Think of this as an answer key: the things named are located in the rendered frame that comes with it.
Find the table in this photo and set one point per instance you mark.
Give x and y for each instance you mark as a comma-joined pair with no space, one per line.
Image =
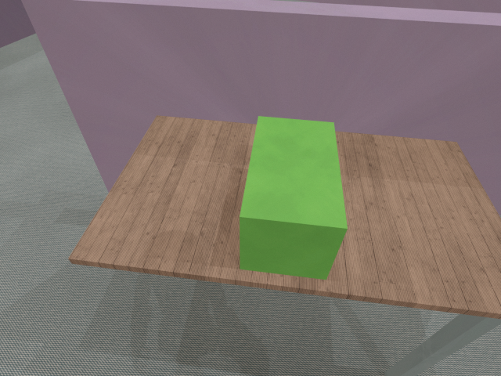
422,232

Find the carton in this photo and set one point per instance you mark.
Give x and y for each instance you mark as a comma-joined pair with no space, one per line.
292,219

